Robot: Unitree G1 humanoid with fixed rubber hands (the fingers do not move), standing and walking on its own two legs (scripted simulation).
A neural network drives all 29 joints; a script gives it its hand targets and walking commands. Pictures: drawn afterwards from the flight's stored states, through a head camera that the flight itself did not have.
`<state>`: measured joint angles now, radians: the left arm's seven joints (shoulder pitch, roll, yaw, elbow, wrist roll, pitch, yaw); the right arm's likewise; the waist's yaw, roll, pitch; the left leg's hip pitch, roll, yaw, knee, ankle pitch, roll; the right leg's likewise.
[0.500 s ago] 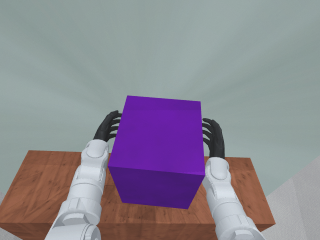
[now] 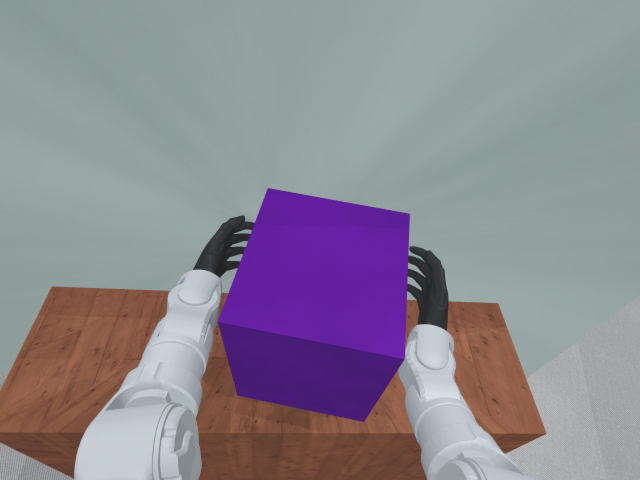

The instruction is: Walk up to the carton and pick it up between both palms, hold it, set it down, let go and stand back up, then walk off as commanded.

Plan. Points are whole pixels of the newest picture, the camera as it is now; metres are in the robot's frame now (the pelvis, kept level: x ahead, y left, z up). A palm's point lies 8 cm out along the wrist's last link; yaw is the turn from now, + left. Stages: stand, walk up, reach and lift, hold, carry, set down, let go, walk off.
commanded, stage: set down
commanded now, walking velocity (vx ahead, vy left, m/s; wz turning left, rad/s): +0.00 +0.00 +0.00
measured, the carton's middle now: (318, 310) +0.37 -0.03 -0.03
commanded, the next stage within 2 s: none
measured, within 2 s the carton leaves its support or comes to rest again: rests again in 0.70 s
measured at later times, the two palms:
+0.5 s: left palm (215, 286) +0.41 +0.12 -0.02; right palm (416, 328) +0.33 -0.16 -0.02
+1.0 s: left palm (225, 290) +0.41 +0.10 -0.03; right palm (421, 348) +0.31 -0.17 -0.03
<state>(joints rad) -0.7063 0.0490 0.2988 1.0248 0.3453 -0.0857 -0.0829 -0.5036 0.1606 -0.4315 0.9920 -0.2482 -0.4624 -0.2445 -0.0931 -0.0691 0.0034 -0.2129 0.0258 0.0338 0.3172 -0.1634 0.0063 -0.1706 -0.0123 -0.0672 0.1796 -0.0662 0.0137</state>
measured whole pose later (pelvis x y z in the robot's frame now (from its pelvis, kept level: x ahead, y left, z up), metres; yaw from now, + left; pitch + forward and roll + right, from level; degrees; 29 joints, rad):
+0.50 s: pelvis +0.02 +0.00 -0.01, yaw +0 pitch +13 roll -2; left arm -0.71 0.11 0.28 1.23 0.33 -0.30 -0.07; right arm -0.51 0.18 -0.47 1.13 -0.29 -0.61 -0.28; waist -0.12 -0.04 -0.06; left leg -0.42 0.05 0.02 0.40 -0.20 0.00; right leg -0.35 0.00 -0.08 0.22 -0.09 0.01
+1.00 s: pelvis -0.01 +0.00 -0.01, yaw +0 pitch +18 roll -3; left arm -0.87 0.13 0.34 1.44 0.35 -0.39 -0.05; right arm -0.57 0.20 -0.65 1.15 -0.40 -0.64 -0.27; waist -0.13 -0.01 -0.10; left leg -0.61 0.05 0.02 0.49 -0.19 0.01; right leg -0.55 0.00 -0.08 0.32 -0.08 0.01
